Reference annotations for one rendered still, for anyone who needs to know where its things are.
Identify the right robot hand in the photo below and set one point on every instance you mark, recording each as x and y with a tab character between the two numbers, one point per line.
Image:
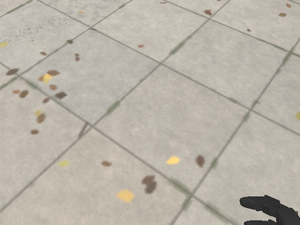
272	207

